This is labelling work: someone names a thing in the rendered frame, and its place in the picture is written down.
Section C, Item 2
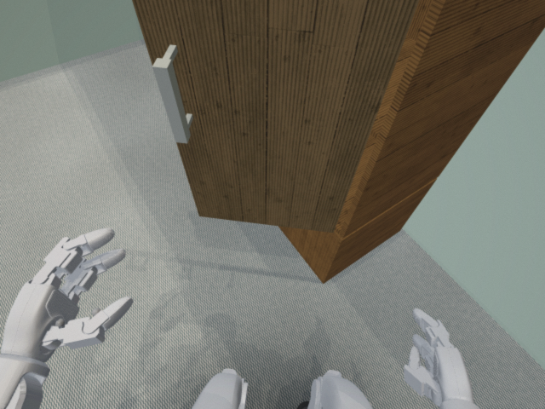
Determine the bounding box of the robot right hand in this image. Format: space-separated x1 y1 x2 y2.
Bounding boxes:
404 308 474 407

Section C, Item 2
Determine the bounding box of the cupboard door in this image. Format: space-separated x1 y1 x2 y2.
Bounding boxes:
132 0 419 233

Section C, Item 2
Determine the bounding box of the robot left thigh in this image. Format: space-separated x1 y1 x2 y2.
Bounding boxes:
192 373 248 409

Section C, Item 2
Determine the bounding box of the robot thigh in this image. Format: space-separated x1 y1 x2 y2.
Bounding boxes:
310 376 373 409
192 373 248 409

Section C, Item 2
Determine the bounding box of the handle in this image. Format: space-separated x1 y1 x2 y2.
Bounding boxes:
152 44 193 144

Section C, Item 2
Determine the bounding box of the robot right thigh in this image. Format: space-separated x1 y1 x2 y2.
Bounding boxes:
310 376 373 409

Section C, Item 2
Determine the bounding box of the robot left forearm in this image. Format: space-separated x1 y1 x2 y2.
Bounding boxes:
0 354 50 409

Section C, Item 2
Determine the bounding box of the robot left hand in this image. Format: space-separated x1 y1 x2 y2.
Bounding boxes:
1 228 133 363

